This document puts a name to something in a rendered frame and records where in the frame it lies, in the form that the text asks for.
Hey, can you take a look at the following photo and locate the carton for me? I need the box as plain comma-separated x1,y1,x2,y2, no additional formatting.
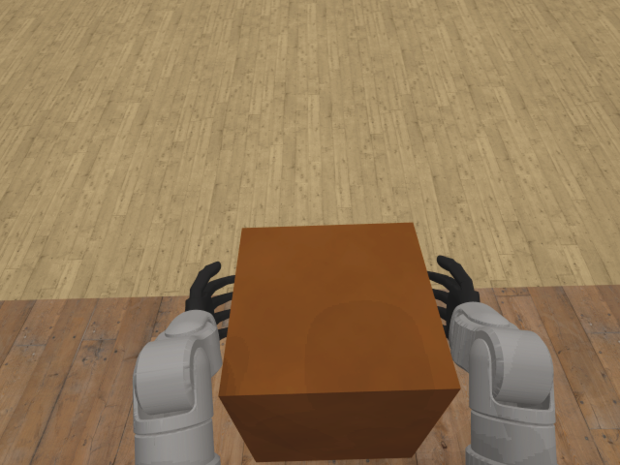
218,223,461,462

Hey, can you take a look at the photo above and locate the left robot forearm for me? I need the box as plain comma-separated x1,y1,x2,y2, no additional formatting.
133,310,223,465

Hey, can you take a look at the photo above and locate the right robot hand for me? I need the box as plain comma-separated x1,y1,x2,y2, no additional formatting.
427,255,480,339

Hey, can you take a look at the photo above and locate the right robot forearm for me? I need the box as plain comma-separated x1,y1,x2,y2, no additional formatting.
449,302,558,465

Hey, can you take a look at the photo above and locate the left robot hand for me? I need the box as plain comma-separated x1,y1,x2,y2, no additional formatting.
185,262,235,340

